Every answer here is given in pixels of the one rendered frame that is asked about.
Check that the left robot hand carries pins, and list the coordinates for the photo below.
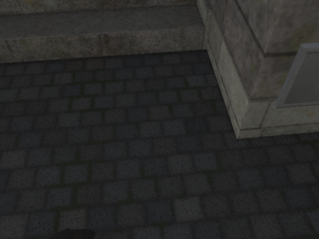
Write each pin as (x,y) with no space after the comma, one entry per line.
(75,234)

